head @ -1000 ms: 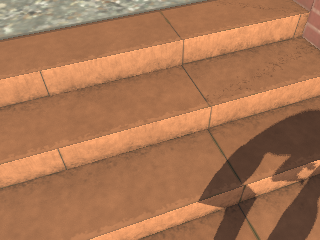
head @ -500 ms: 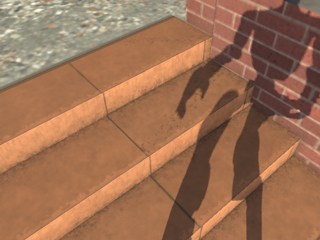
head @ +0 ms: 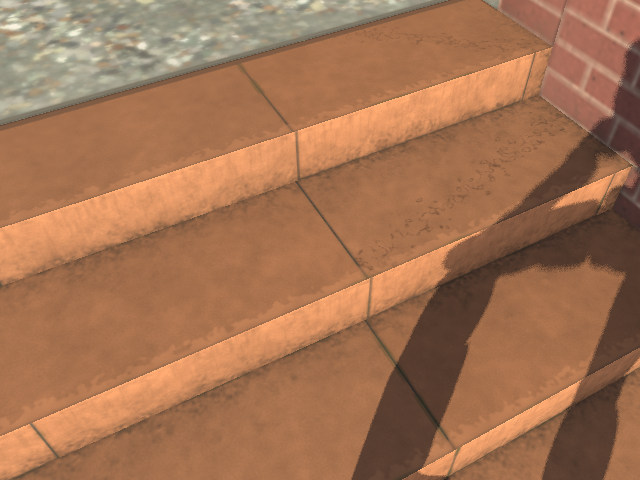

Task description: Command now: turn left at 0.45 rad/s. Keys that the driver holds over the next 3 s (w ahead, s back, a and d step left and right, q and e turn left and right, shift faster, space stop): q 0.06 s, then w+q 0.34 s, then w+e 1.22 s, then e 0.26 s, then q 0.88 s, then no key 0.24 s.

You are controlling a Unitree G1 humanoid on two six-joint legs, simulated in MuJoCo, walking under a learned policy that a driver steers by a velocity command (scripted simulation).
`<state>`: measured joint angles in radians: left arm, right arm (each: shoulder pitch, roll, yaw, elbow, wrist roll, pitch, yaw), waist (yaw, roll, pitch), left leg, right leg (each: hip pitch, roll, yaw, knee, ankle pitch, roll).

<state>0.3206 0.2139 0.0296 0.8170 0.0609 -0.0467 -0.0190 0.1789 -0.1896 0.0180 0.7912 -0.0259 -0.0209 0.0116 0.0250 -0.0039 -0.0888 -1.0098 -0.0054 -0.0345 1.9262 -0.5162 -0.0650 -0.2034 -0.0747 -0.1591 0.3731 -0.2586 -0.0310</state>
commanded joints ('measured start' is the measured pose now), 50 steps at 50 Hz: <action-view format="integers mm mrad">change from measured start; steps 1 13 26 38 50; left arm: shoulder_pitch -29 -275 -417 -74 9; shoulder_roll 185 66 -3 83 -37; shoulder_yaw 42 14 -67 -17 -51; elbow -95 -265 -156 -124 210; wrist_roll -9 -6 -7 -52 55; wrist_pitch -33 -43 -21 37 -71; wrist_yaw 26 -31 -25 -39 -31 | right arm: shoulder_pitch -193 602 544 404 -14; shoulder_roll -5 -402 -23 -260 28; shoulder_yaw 17 -109 13 -62 37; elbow -137 -21 307 248 -9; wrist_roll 4 -51 -99 -68 -14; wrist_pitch -5 -118 -85 -109 -44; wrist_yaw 23 10 51 109 48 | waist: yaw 16 -292 -139 148 -94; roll -73 253 121 142 -12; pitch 17 -143 135 -87 72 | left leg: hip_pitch -83 1125 970 784 -255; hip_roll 70 223 189 253 29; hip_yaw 67 -989 -385 -1 -33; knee -367 -1507 -1484 -1230 236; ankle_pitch -118 190 362 2024 321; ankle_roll -16 366 351 93 255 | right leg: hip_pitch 155 -886 -1400 98 -365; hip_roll -247 165 58 192 36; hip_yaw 119 409 200 40 399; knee -205 1034 1713 505 -50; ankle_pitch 184 -18 -22 144 -85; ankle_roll -214 -37 -151 -123 -217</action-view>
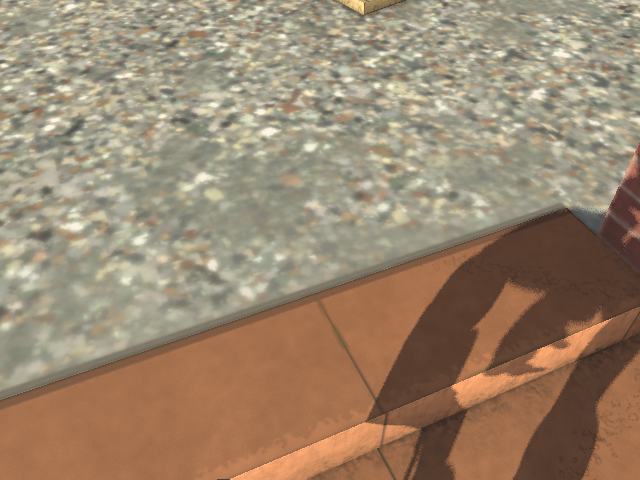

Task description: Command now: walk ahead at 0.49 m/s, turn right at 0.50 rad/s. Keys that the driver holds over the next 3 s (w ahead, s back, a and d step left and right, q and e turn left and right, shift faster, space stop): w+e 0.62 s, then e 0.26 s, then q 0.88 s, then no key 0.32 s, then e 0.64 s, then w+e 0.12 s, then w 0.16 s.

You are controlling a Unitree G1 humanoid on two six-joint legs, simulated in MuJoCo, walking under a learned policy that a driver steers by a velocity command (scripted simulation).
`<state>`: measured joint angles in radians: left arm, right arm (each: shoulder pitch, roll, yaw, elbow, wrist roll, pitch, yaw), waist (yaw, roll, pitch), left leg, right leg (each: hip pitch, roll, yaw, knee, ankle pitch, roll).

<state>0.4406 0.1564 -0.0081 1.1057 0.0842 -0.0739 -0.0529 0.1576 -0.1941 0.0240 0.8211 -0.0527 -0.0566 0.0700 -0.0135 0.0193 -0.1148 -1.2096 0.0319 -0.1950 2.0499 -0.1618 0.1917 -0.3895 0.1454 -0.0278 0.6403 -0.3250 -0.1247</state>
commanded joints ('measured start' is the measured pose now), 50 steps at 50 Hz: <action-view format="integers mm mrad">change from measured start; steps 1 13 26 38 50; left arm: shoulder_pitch -54 -81 -432 -401 -223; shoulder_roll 41 69 63 135 119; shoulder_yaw -17 37 14 51 31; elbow -70 -204 -280 -277 -163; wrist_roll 46 -53 -54 -61 -40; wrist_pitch -44 -56 -3 66 10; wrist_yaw -8 -58 -87 -20 45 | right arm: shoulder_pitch -63 366 200 234 -14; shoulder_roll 0 -204 7 -216 87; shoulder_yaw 26 -50 2 -53 2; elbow -69 -64 180 152 -186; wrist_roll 3 -29 -69 -3 53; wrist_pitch -12 -5 -51 -82 57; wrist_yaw -14 -86 -56 -60 -147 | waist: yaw -36 -233 5 121 -127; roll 13 311 20 90 -69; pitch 78 -233 64 119 176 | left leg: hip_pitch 10 1324 959 1222 281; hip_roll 23 357 220 221 -4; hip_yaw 157 -814 328 504 215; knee -84 -1615 -1827 -1590 14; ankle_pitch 84 -259 308 1250 -214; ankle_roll -27 263 -1 -151 -158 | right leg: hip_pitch -202 -605 -711 -64 -287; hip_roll -159 -13 -225 -115 -371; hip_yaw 264 311 72 -132 175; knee -320 923 899 -11 -427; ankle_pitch -52 106 406 425 297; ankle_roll -105 23 -57 26 -92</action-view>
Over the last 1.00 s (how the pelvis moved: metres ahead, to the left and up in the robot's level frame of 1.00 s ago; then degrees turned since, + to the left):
0.44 0.15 0.23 5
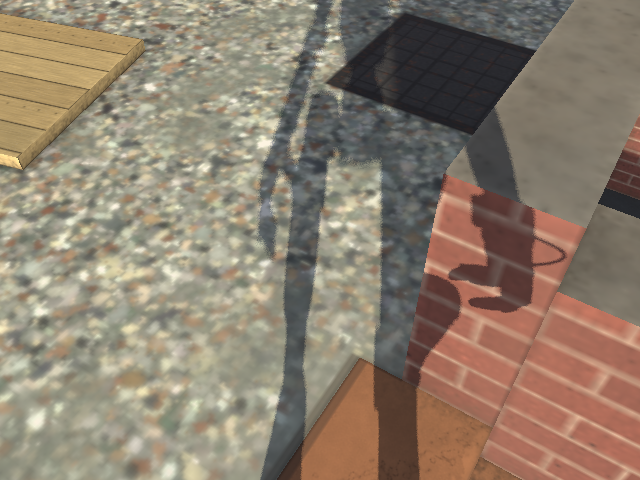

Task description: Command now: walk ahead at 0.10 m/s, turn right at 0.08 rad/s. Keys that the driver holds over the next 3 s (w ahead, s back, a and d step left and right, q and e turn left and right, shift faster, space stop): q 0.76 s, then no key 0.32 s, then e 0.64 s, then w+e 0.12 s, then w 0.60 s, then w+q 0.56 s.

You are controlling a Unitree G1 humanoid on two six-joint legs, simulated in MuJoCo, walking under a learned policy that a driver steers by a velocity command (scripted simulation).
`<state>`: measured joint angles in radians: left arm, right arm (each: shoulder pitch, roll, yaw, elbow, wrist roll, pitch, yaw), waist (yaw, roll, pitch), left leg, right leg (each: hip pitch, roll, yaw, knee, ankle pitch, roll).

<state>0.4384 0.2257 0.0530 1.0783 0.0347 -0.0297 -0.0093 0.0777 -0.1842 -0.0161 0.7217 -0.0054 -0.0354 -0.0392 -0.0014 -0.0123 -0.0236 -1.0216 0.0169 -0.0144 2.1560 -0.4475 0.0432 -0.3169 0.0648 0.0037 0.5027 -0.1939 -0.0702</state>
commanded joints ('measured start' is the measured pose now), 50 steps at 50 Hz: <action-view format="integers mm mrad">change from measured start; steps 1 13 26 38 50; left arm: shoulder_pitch -217 -82 -293 -383 -342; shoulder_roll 47 159 36 69 155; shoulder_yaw -37 4 -20 -18 8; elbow -133 -216 -465 -533 -508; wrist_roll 5 -22 -35 -45 3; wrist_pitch -40 76 8 7 -31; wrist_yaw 5 85 63 76 35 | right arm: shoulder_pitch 85 -30 134 109 138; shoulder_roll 18 -78 -142 -198 -121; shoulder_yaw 26 -2 -38 -58 -28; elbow -81 -132 -120 -253 -227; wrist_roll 9 35 12 -7 4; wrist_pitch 47 13 6 92 42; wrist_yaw -46 9 -16 -49 29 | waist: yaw -138 -52 13 -54 -62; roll -40 -168 57 146 -256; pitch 95 -168 -104 -111 -78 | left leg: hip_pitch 161 456 812 834 599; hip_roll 20 -53 65 89 -131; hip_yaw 66 46 -323 -503 -222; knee -197 -1125 -1707 -1794 -1515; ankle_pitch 115 -32 485 206 49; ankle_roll -23 75 151 105 24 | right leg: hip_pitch -390 336 -509 -384 214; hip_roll -268 -288 -48 -51 -310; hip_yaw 113 -66 67 104 305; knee -322 56 924 438 -104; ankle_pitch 288 1347 -45 -48 426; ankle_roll -162 -63 119 168 -118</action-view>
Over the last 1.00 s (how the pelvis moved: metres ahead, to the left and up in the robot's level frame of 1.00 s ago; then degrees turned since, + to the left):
0.52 -0.11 0.15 -34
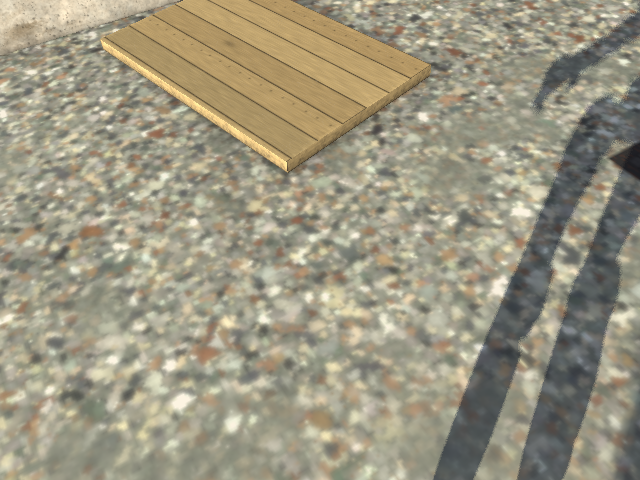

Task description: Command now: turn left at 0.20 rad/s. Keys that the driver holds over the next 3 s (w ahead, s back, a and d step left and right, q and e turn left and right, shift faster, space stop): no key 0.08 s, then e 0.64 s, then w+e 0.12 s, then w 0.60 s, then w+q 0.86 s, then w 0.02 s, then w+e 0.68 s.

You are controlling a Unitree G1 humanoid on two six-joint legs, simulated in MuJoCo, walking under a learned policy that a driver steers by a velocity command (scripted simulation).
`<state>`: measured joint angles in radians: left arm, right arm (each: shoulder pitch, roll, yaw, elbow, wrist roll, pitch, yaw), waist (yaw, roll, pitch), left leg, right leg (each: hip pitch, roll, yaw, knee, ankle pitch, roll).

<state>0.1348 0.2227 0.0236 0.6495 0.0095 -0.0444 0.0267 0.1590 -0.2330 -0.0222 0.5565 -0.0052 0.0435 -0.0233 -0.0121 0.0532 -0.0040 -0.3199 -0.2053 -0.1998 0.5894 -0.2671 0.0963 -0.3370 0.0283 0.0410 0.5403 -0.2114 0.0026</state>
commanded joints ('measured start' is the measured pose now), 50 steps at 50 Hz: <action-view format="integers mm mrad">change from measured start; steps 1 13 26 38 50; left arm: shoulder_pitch -26 8 45 122 121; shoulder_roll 83 141 83 64 155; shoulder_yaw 23 44 43 8 43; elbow -86 -131 -131 -143 -95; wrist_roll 27 -34 -37 83 13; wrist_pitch -13 39 65 -49 -88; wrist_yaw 3 -18 -67 -31 -53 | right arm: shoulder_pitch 33 23 -39 124 70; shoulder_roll -104 -77 -175 -151 -70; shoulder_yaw -31 -36 -68 -44 18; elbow -54 22 26 55 51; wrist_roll -4 -5 27 -79 -53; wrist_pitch -45 -45 -46 -91 -116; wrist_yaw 11 -9 -33 -23 63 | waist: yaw -16 4 14 -44 88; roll -330 -193 98 -333 -169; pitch -119 -108 -44 -120 -95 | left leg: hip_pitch -99 115 83 -353 -159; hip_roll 106 189 446 217 234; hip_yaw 21 154 113 84 192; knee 122 -74 -118 857 72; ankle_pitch -213 65 228 -9 -216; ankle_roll -78 -121 68 -184 -154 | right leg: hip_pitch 205 38 -34 -20 53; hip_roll -351 -147 -11 -172 -221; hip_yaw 363 264 -150 341 460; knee -193 -94 117 -285 -219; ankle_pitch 404 102 -105 -250 -343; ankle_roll -277 -162 -14 -239 -282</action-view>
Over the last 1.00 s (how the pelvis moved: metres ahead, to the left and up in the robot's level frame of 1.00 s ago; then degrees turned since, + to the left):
0.16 0.07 0.12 28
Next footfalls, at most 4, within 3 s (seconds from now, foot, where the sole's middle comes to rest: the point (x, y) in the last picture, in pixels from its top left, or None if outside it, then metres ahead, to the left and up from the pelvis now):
0.26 left None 0.03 0.14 -0.77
0.56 right None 0.05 -0.10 -0.77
1.08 left None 0.10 0.14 -0.77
1.50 right None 0.32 -0.22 -0.77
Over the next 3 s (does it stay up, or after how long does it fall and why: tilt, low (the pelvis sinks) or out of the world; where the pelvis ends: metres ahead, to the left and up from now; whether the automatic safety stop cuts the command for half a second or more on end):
stays up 1.02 -0.19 0.01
